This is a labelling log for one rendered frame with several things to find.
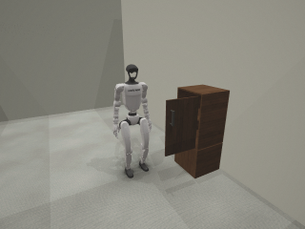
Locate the left robot upper arm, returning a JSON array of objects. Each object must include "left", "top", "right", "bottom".
[{"left": 140, "top": 82, "right": 148, "bottom": 104}]

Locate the left robot forearm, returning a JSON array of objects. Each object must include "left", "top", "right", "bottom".
[{"left": 142, "top": 102, "right": 150, "bottom": 119}]

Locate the right robot forearm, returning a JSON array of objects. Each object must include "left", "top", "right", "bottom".
[{"left": 112, "top": 101, "right": 119, "bottom": 124}]

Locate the right robot hand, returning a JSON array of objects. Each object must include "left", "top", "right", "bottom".
[{"left": 112, "top": 124, "right": 120, "bottom": 139}]

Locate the cupboard door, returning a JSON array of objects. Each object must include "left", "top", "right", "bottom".
[{"left": 165, "top": 95, "right": 199, "bottom": 156}]

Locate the humanoid robot torso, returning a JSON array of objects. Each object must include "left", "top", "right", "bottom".
[{"left": 122, "top": 81, "right": 143, "bottom": 126}]

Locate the right robot foot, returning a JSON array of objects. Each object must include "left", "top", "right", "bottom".
[{"left": 125, "top": 166, "right": 133, "bottom": 178}]

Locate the left robot hand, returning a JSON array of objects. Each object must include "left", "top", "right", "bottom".
[{"left": 146, "top": 118, "right": 152, "bottom": 132}]

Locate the handle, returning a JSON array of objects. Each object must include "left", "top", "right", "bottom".
[{"left": 170, "top": 110, "right": 175, "bottom": 126}]

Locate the right robot upper arm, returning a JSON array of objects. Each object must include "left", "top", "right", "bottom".
[{"left": 114, "top": 83, "right": 125, "bottom": 107}]

